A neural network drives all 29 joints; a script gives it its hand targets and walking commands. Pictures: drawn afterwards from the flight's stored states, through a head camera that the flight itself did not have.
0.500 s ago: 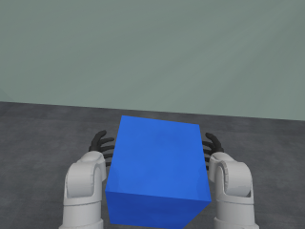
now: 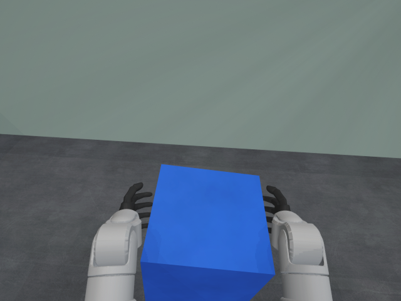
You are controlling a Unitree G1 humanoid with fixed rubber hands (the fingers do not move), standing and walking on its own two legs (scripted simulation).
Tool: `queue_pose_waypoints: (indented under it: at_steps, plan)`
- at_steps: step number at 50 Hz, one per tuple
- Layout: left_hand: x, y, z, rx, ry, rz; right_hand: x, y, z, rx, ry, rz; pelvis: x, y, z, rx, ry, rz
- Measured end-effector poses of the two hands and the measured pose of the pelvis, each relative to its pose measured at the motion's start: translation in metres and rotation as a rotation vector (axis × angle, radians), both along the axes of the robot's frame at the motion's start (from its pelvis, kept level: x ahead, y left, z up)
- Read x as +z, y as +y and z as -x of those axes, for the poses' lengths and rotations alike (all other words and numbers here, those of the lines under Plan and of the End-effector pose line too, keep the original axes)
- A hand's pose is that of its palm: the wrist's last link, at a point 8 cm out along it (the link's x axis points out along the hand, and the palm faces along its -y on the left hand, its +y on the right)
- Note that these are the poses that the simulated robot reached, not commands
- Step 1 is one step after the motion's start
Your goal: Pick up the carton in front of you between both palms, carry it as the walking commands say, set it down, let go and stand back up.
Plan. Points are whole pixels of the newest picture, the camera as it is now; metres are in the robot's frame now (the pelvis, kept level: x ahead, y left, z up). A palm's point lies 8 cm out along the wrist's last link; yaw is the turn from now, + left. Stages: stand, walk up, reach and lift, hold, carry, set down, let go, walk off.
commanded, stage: carry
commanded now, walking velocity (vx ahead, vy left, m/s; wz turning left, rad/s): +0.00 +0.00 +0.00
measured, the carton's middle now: (201, 241) +0.27 +0.01 -0.02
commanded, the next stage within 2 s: hold in 0.72 s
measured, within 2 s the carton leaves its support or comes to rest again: neither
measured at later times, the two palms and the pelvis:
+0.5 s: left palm (129, 233) +0.25 +0.15 +0.04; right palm (281, 235) +0.25 -0.15 +0.04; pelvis -0.04 +0.00 +0.00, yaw +0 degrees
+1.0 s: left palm (113, 253) +0.21 +0.17 +0.05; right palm (272, 239) +0.24 -0.13 +0.05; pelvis -0.05 -0.01 +0.01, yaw +5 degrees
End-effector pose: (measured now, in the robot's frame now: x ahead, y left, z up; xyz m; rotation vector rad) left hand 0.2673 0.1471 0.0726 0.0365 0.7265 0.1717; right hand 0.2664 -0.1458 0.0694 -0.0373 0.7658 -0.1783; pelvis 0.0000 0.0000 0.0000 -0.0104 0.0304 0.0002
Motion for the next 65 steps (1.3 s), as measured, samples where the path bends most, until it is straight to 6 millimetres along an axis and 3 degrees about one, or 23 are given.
queue_pose_waypoints:
  at_steps: [13,22,36,49,65]
  plan:
    - [-0.018,0.002,0.019,-0.038,-0.024,-0.024,-0.017,-0.001,0.020,0.045,-0.034,0.018,0.003,0.000,0.024,-0.003,-0.011,-0.007]
    - [-0.031,0.001,0.015,-0.055,-0.047,-0.026,-0.029,-0.003,0.015,0.052,-0.071,0.016,0.003,0.001,0.037,-0.005,-0.012,-0.011]
    - [-0.027,0.001,0.018,-0.048,-0.076,-0.018,-0.025,-0.003,0.018,0.043,-0.102,0.002,0.002,0.001,0.039,-0.005,-0.005,-0.011]
    - [-0.027,0.021,0.052,0.040,-0.046,-0.035,-0.023,0.018,0.024,0.149,-0.114,-0.007,0.013,-0.005,0.051,0.078,-0.146,-0.011]
    - [-0.021,0.001,0.059,0.056,-0.056,-0.038,-0.019,-0.003,0.024,0.164,-0.125,-0.034,0.012,-0.031,0.060,0.113,-0.174,-0.022]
